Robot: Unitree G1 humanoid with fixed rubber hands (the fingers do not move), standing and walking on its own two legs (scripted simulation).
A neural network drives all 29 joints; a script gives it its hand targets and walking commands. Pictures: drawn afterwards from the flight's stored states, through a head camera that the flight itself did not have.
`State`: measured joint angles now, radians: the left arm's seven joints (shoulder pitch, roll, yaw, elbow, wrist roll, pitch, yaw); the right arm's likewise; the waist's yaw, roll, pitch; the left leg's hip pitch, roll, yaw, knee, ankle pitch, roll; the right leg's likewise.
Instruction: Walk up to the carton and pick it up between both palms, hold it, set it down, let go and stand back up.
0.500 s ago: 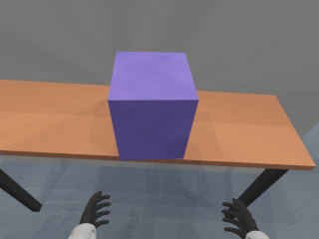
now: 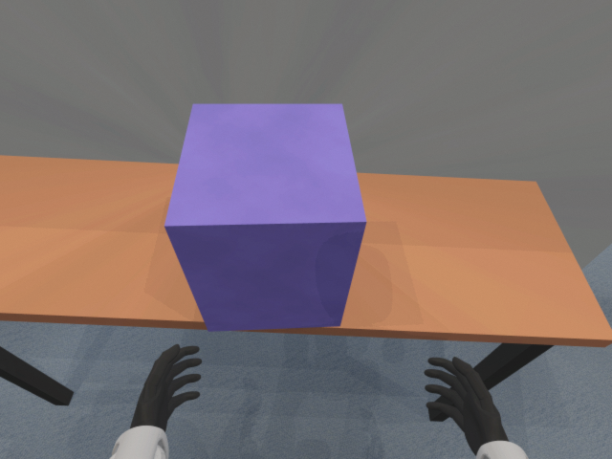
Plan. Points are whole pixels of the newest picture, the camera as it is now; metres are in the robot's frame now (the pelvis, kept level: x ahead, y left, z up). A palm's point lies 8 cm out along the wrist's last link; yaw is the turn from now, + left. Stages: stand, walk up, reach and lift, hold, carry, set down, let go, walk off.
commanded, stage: reach and lift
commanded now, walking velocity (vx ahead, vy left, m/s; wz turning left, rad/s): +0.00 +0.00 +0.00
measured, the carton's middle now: (272, 223) +0.42 +0.07 +0.06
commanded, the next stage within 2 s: none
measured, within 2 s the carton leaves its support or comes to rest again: neither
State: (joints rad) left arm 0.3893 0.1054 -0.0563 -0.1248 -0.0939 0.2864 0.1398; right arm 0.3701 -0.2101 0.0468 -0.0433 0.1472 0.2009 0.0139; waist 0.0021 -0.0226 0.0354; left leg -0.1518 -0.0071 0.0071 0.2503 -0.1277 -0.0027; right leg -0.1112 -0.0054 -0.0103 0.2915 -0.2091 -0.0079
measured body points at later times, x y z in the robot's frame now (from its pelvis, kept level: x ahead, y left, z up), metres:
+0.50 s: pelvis -0.02 +0.01 +0.00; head -0.01 +0.01 +0.45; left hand +0.23 +0.20 +0.05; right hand +0.23 -0.19 +0.05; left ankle +0.00 +0.12 -0.75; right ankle -0.04 -0.11 -0.75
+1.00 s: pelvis +0.00 +0.01 +0.00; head +0.01 +0.01 +0.45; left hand +0.29 +0.21 +0.08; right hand +0.31 -0.19 +0.08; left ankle +0.00 +0.12 -0.75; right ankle -0.04 -0.11 -0.75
